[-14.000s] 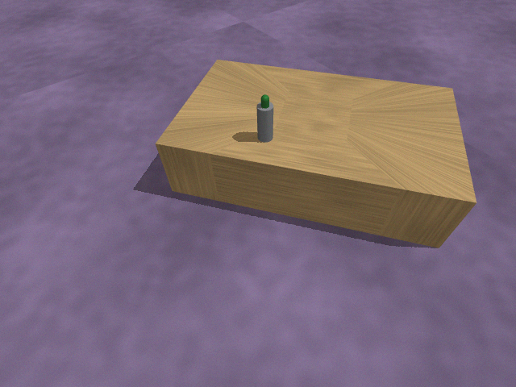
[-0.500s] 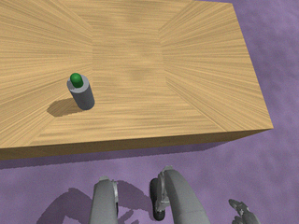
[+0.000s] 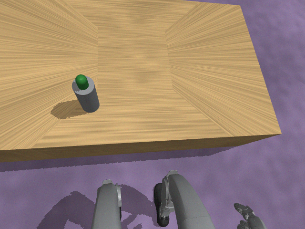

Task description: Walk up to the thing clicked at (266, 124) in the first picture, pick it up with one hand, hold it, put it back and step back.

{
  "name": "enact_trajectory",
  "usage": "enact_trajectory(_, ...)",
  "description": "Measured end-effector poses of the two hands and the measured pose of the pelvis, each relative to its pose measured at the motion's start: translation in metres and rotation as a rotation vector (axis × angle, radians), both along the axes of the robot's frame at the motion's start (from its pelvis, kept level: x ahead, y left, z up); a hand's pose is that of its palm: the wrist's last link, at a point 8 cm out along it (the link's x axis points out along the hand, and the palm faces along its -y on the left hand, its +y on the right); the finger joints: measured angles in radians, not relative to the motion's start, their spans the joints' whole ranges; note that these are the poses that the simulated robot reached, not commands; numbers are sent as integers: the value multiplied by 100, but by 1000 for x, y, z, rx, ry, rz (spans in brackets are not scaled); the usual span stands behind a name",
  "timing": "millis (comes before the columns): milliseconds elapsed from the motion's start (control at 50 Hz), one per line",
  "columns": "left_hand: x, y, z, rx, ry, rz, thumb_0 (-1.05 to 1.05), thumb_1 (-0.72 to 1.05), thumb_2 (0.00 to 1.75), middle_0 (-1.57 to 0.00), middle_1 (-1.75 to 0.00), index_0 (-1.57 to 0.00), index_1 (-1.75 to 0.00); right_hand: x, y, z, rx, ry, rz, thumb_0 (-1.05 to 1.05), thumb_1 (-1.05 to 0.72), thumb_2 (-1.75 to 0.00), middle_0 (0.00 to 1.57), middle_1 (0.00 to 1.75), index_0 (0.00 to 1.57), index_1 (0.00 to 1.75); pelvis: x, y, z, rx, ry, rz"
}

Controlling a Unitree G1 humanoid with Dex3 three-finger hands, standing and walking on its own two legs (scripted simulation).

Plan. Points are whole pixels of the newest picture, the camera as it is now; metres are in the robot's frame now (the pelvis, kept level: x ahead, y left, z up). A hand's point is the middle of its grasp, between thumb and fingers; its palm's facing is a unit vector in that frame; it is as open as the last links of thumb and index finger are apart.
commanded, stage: go down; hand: left
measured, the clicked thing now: (86, 93) +0.54 +0.17 -0.21
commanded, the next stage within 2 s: approach in 0.40 s
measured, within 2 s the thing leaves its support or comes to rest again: neither
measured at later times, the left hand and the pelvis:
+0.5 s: hand out of the picture +0.45 +0.39 +0.07, palm faces +0.22 -0.97 +0.02, open 17.6 cm; pelvis +0.00 +0.00 +0.00, yaw +0 degrees
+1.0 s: hand (19, 95) +0.48 +0.33 -0.10, palm faces +0.15 -0.99 +0.05, open 17.7 cm; pelvis -0.02 +0.00 -0.10, yaw -2 degrees
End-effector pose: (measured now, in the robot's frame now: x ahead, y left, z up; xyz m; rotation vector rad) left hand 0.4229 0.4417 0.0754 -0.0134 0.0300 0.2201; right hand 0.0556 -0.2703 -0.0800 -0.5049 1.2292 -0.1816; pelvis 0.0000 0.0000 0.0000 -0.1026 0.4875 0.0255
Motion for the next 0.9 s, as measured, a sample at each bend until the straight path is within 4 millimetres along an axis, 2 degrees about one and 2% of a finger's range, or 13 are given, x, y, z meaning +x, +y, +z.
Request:
enact_trajectory(360, 0, -1, 2, -2, -1, 8, -1, -59, 6, -4, -8, -5, -8, -4, 3, 2, 9, 1, -9, 1, -90, -90, 21, 30, 21, 30, -1, 1, 2, 2, -7, -3)
enact_trajectory(640, 1, -6, -8, -16, -3, 4, -1, -60, 4, -4, -7, -6, -7, -5, -1, -1, 2, 7, 4, 1, -89, -89, 21, 30, 21, 30, -4, -1, -2, 4, 1, -2)
enact_trajectory(700, 4, -10, -19, -21, 12, 3, -1, -61, 2, -4, -7, -6, -6, -5, -2, -5, 2, 5, 7, 1, -88, -89, 21, 30, 21, 30, -5, -1, -7, 3, 11, -3)
enact_trajectory(760, 8, -17, -38, -21, 28, -12, -1, -61, 1, -3, -7, -6, -6, -6, -3, -14, 5, 9, 15, 0, -87, -89, 21, 30, 21, 30, -7, -1, -16, 2, 33, -5)
enact_trajectory(820, 14, -28, -66, -27, 36, -34, -1, -61, 1, -3, -7, -6, -5, -8, -5, -29, 8, 21, 26, 0, -87, -89, 21, 30, 21, 30, -9, -1, -32, 1, 62, -9)
enact_trajectory(900, 22, -44, -114, -44, 27, -52, -1, -61, 2, -2, -7, -5, -5, -12, -6, -57, 12, 43, 40, 0, -86, -89, 21, 30, 21, 30, -14, -2, -61, -1, 102, -16)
